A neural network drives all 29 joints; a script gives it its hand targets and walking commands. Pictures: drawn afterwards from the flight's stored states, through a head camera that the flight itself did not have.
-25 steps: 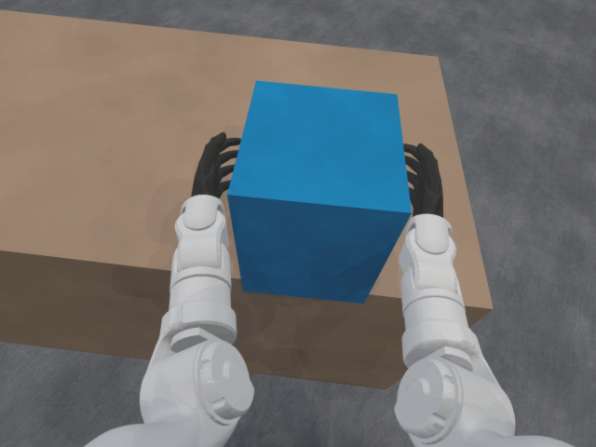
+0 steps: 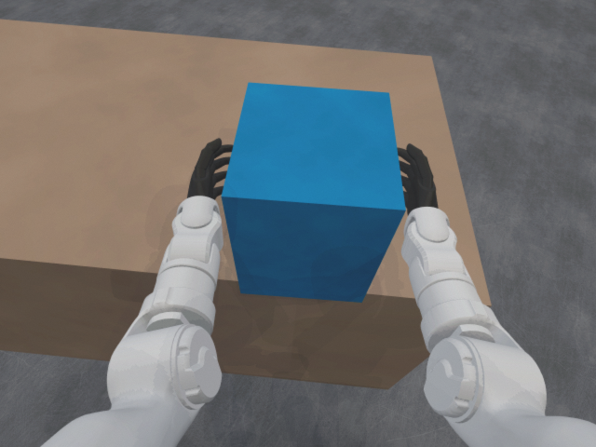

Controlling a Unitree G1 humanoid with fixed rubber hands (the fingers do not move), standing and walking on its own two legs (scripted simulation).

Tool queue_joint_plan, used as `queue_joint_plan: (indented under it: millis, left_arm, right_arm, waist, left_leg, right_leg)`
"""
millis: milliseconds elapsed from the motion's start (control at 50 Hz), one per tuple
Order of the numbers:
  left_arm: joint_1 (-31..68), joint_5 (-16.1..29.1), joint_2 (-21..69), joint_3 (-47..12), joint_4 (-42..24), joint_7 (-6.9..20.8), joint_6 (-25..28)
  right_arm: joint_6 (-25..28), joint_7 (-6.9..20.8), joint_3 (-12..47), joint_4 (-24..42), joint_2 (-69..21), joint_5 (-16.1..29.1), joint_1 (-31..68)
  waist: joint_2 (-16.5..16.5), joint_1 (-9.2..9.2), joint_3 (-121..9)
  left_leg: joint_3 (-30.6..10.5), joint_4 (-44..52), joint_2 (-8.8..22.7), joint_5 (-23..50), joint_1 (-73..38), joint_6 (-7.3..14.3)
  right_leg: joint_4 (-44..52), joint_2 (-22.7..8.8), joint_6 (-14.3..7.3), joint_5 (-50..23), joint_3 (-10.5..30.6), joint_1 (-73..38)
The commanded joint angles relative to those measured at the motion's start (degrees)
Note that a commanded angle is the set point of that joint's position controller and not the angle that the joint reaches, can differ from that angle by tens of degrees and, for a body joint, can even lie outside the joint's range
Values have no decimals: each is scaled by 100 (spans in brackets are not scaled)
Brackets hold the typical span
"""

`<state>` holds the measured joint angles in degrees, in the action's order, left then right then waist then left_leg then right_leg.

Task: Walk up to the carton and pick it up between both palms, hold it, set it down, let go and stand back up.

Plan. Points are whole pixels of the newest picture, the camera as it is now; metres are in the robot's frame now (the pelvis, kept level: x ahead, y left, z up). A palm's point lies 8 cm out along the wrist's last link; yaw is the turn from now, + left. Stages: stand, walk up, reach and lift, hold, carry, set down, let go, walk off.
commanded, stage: set down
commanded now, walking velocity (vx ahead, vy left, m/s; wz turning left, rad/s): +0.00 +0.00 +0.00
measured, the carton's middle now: (309, 200) +0.45 +0.01 +0.03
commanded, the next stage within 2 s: none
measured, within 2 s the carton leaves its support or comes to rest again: neither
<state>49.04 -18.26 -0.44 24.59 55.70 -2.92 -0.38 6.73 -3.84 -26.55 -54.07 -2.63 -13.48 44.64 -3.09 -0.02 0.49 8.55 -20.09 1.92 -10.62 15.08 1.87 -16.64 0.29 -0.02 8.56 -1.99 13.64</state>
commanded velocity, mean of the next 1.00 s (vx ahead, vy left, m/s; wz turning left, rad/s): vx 0.00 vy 0.00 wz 0.00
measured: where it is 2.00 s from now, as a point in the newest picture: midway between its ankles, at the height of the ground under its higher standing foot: outside the picture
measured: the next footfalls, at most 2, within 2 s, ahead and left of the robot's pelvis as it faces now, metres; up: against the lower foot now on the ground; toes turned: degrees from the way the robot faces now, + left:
none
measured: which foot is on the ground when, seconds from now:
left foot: down 0.00-1.00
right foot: down 0.00-1.00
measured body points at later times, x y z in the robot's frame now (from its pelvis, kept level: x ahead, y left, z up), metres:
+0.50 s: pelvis -0.02 -0.01 -0.02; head +0.04 +0.01 +0.43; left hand +0.46 +0.22 +0.11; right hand +0.46 -0.17 +0.11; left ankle -0.01 +0.10 -0.75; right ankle -0.01 -0.12 -0.75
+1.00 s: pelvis -0.02 -0.02 +0.00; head +0.01 +0.01 +0.45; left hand +0.45 +0.22 +0.19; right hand +0.46 -0.15 +0.19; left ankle -0.01 +0.10 -0.75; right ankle -0.01 -0.12 -0.75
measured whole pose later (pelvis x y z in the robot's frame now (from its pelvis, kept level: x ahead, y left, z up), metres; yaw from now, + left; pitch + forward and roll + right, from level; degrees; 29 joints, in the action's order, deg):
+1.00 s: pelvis -0.02 -0.02 +0.00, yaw +3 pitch +10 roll -1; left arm 68.8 13.9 -22.4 -0.6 70.0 -1.7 -11.5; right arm -12.2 -11.9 -2.2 -64.2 11.1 18.7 65.6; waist -2.4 2.2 -7.5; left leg 2.7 -21.6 2.0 -8.3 22.9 0.0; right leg -17.9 1.3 -1.8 7.4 -4.4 20.2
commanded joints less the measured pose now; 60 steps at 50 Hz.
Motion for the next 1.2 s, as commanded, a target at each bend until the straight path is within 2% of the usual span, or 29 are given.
queue_joint_plan:
  millis: [0,20,80,100,160,180,220,260,280,340,360,380,440,460,520,560,600,660,680,740,760,800,840,880,940,1000,1080,1100,1180]
  left_arm:
    - [2599,762,-682,-753,183,-363,436]
    - [2724,903,-809,-845,262,-403,546]
    - [3007,1344,-1192,-1126,721,-380,871]
    - [3071,1532,-1277,-1210,908,-363,939]
    - [3223,1959,-1689,-1489,1616,-253,1176]
    - [3341,2110,-1795,-1644,1652,-221,1259]
    - [3578,2461,-1923,-1930,1929,-161,1377]
    - [3800,2729,-2072,-2149,2097,-116,1461]
    - [3800,2952,-2047,-2330,2284,-97,1463]
    - [4129,3316,-2126,-2837,2216,-33,1403]
    - [4364,3459,-2163,-2988,2210,-11,1305]
    - [4492,3615,-2158,-3138,2178,1,1239]
    - [4816,3872,-2368,-3387,2205,46,1032]
    - [4966,3899,-2355,-3470,2219,73,941]
    - [4998,3887,-2451,-3389,2213,121,603]
    - [5168,3809,-2551,-3359,2007,73,437]
    - [5073,3736,-2641,-3150,1961,72,192]
    - [4960,3405,-2808,-2809,1830,88,-170]
    - [4800,3339,-2764,-2702,1899,111,-294]
    - [4659,3224,-2799,-2393,1530,131,-479]
    - [4556,3127,-2820,-2260,1515,151,-526]
    - [4511,3110,-2903,-2277,1285,183,-594]
    - [4587,3108,-2810,-2294,948,171,-697]
    - [4668,3127,-2794,-2347,758,145,-806]
    - [4714,3242,-2763,-2451,342,126,-944]
    - [4711,3281,-2777,-2537,19,81,-1160]
    - [4634,3326,-2772,-2590,228,101,-1470]
    - [4485,3352,-2798,-2526,276,109,-1502]
    - [4198,3406,-2848,-2486,161,164,-1420]
  right_arm:
    - [-13,-76,1186,-249,331,860,2581]
    - [21,-147,1318,-309,413,1022,2538]
    - [164,-325,1515,-386,851,1449,2895]
    - [228,-374,1579,-413,969,1582,2953]
    - [355,-452,1914,-710,1300,1933,3164]
    - [398,-469,1902,-833,1414,2026,3215]
    - [439,-446,2140,-1050,1684,2313,3486]
    - [455,-420,2246,-1207,1859,2505,3738]
    - [447,-421,2259,-1215,1966,2568,3861]
    - [303,-372,2296,-1576,2232,2827,3925]
    - [193,-337,2360,-1679,2293,2882,4087]
    - [110,-315,2388,-1678,2343,3007,4231]
    - [-156,-250,2587,-1522,2485,3306,4631]
    - [-264,-222,2513,-1495,2520,3302,4726]
    - [-608,-196,2648,-1395,2441,3330,4896]
    - [-743,-215,2503,-1325,2440,3259,4961]
    - [-903,-206,2632,-1134,2445,3321,5101]
    - [-1218,-305,2693,-1171,2419,3302,5004]
    - [-1294,-348,2779,-1090,2342,3370,5018]
    - [-1455,-471,2831,-821,2136,3462,4837]
    - [-1500,-515,2852,-818,2126,3486,4825]
    - [-1555,-652,2641,-557,2216,3328,4735]
    - [-1622,-741,2491,-499,2261,3294,4693]
    - [-1680,-783,2377,-514,2311,3213,4638]
    - [-1694,-855,2269,74,2396,3158,4816]
    - [-1836,-868,2210,85,2531,3190,4822]
    - [-2095,-824,2503,-260,2354,3529,4772]
    - [-2144,-805,2624,-163,2383,3599,4728]
    - [-2136,-828,2644,139,2267,3605,4549]
  waist:
    - [354,-293,-2951]
    - [295,-326,-3306]
    - [650,-252,-4081]
    - [615,-241,-4233]
    - [490,-124,-4431]
    - [639,-66,-4598]
    - [644,7,-4531]
    - [679,14,-4611]
    - [508,38,-4716]
    - [778,319,-4839]
    - [667,323,-4669]
    - [813,346,-4656]
    - [899,291,-4603]
    - [846,362,-4654]
    - [667,279,-4483]
    - [734,255,-4589]
    - [415,122,-4473]
    - [420,-27,-4246]
    - [292,-70,-4074]
    - [38,-79,-3895]
    - [136,-86,-3735]
    - [196,75,-3731]
    - [474,186,-3798]
    - [543,330,-3703]
    - [795,371,-4021]
    - [1059,359,-4012]
    - [999,280,-3323]
    - [796,207,-3144]
    - [596,210,-3615]
  left_leg:
    - [-327,-300,23,1491,-399,-76]
    - [-288,-405,11,1711,-419,-99]
    - [-362,-747,-12,2239,-257,-260]
    - [-386,-855,-14,2385,-221,-307]
    - [-502,-1173,-42,2577,-272,-390]
    - [-534,-1219,-33,2616,-193,-445]
    - [-579,-1386,-16,2766,-154,-511]
    - [-616,-1491,-13,2699,-177,-585]
    - [-661,-1477,1,2632,-37,-568]
    - [-728,-1507,43,2723,-288,-716]
    - [-779,-1508,37,2513,-362,-745]
    - [-771,-1540,26,2408,-394,-761]
    - [-790,-1373,-27,1896,-114,-621]
    - [-804,-1314,-11,1834,-52,-604]
    - [-796,-1033,-55,1383,73,-528]
    - [-767,-846,-108,1223,156,-487]
    - [-732,-727,-136,1304,128,-382]
    - [-699,-400,-173,1234,336,-308]
    - [-724,-282,-167,1209,362,-251]
    - [-584,-110,-216,1296,524,-206]
    - [-592,-67,-239,1287,530,-199]
    - [-633,-35,-235,1209,277,-172]
    - [-673,-145,-193,1579,-221,-308]
    - [-676,-239,-186,1642,-707,-413]
    - [-717,-357,-177,1950,-1191,-475]
    - [-750,-487,-167,2108,-1547,-570]
    - [-786,-299,-133,1580,-1161,-443]
    - [-824,-276,-119,1494,-998,-397]
    - [-815,-254,-128,1643,-1097,-321]
  right_leg:
    - [-298,138,77,-972,146,-423]
    - [-365,154,95,-1217,112,-428]
    - [-655,159,30,-1938,170,-458]
    - [-719,161,37,-2135,131,-368]
    - [-892,168,12,-2365,45,55]
    - [-977,179,20,-2410,56,138]
    - [-1061,187,58,-2548,31,343]
    - [-1144,184,44,-2393,-31,578]
    - [-1146,195,36,-2424,-32,620]
    - [-1108,237,-44,-2222,-113,1007]
    - [-1018,288,-51,-1734,-142,1209]
    - [-997,256,-66,-1545,-175,1354]
    - [-955,108,-43,-1311,-99,1286]
    - [-974,130,-57,-1342,-107,1183]
    - [-919,40,19,-1251,-47,834]
    - [-869,59,28,-1220,-55,688]
    - [-813,55,71,-1390,-5,336]
    - [-726,-2,118,-1833,138,-394]
    - [-686,-8,142,-1918,160,-623]
    - [-639,21,231,-2379,242,-1100]
    - [-607,40,219,-2416,195,-1315]
    - [-491,75,215,-2121,206,-1206]
    - [-383,134,120,-2044,119,-831]
    - [-245,194,75,-1787,-11,-444]
    - [-190,236,-6,-1664,-128,-138]
    - [-168,334,-52,-1408,-198,53]
    - [-130,224,2,-1036,-136,42]
    - [-180,234,41,-1023,-89,-63]
    - [-202,181,56,-1379,-54,-417]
